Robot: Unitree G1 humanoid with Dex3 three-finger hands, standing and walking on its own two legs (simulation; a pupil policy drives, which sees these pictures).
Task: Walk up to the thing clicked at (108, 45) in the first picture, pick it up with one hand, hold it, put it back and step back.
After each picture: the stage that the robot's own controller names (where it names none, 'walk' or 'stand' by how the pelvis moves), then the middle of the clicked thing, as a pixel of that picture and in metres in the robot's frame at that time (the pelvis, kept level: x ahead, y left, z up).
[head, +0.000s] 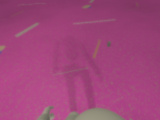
stand; (108, 44) +1.69 -0.41 -0.72
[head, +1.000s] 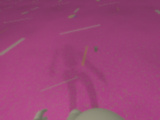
walk; (95, 49) +1.61 +0.04 -0.69
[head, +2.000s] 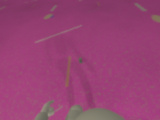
walk; (80, 60) +1.07 +0.27 -0.71
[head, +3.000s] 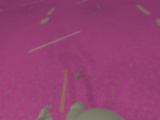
walk; (78, 76) +0.71 +0.28 -0.72
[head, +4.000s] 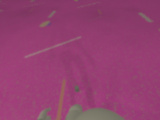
walk; (76, 89) +0.52 +0.24 -0.72
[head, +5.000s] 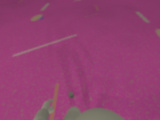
stand; (71, 95) +0.38 +0.24 -0.70
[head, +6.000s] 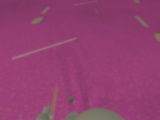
stand; (70, 99) +0.35 +0.23 -0.72
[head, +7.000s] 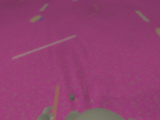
stand; (71, 97) +0.35 +0.23 -0.72
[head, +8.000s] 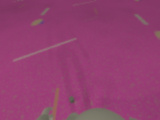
stand; (71, 99) +0.34 +0.23 -0.73
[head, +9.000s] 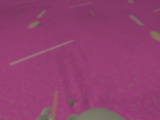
stand; (71, 102) +0.32 +0.24 -0.72
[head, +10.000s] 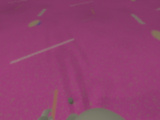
stand; (70, 101) +0.33 +0.24 -0.73
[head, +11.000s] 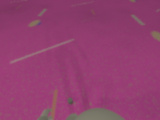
stand; (70, 101) +0.33 +0.24 -0.73
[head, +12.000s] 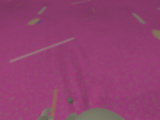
stand; (70, 100) +0.32 +0.24 -0.73
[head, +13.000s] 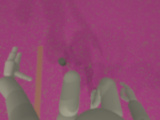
go down; (62, 62) +0.40 +0.28 -0.38
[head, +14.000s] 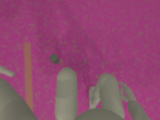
go down; (54, 59) +0.39 +0.32 -0.31
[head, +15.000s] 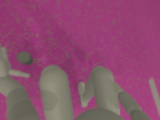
close in; (25, 58) +0.36 +0.35 -0.22
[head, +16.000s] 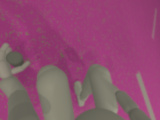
close; (16, 60) +0.35 +0.35 -0.21
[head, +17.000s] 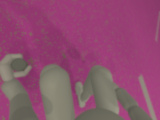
lift; (20, 65) +0.31 +0.35 -0.21
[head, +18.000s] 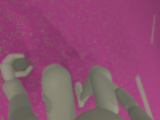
lift; (21, 65) +0.31 +0.34 -0.21
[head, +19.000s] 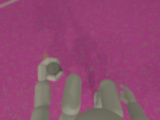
lift; (55, 70) +0.30 +0.25 -0.02
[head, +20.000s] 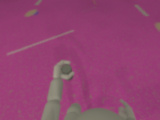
hold; (67, 72) +0.33 +0.18 +0.02
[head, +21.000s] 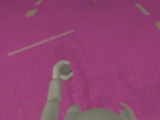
hold; (67, 72) +0.33 +0.18 +0.02
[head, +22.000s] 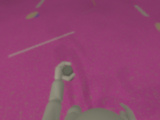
hold; (68, 73) +0.33 +0.17 +0.01
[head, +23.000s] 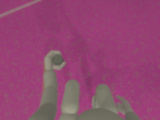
crouch; (59, 61) +0.39 +0.24 -0.07
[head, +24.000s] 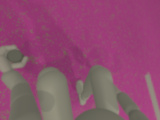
lower; (18, 58) +0.36 +0.36 -0.22
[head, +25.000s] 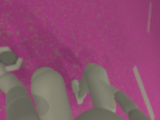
lower; (10, 60) +0.37 +0.35 -0.22
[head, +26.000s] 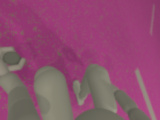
lower; (14, 59) +0.36 +0.35 -0.21
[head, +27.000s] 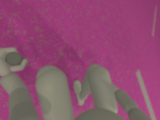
lower; (16, 60) +0.35 +0.35 -0.21
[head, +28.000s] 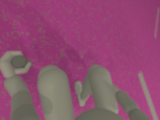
loosen; (20, 63) +0.34 +0.34 -0.21
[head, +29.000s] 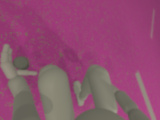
withdraw; (22, 64) +0.33 +0.33 -0.22
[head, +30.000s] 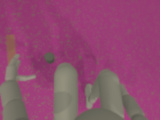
stand; (49, 58) +0.37 +0.31 -0.25
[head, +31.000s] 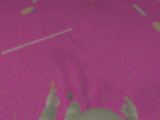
stand; (69, 96) +0.33 +0.21 -0.64
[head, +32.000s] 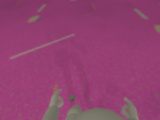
stand; (71, 98) +0.34 +0.22 -0.67
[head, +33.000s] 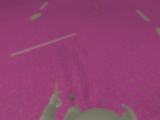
stand; (72, 97) +0.34 +0.22 -0.68
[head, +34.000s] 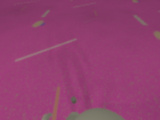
walk; (73, 100) +0.36 +0.21 -0.72
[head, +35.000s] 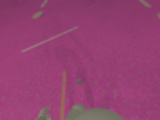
walk; (79, 81) +0.54 +0.22 -0.71
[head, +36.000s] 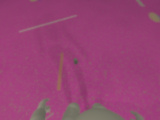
walk; (75, 61) +0.86 +0.23 -0.71
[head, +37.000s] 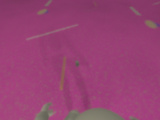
stand; (77, 63) +0.96 +0.26 -0.72
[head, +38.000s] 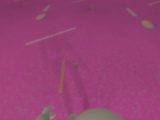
stand; (75, 65) +0.96 +0.28 -0.73
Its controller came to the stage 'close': yes
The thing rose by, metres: 0.71
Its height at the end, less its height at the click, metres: +0.00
